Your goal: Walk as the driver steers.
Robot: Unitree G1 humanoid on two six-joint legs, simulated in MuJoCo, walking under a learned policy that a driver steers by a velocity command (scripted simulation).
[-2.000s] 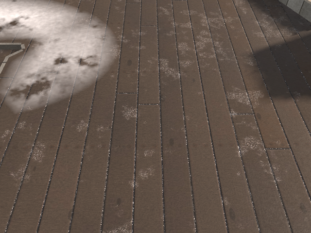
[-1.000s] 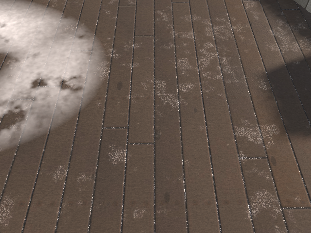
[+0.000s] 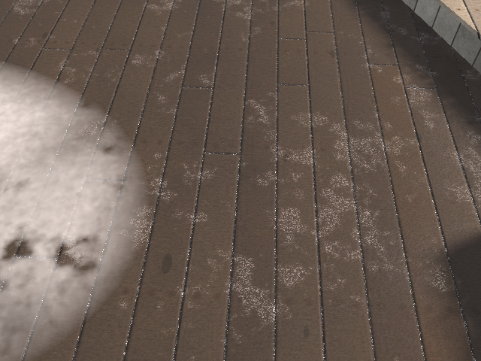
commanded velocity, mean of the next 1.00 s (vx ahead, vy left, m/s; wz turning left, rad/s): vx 0.04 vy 0.00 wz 0.00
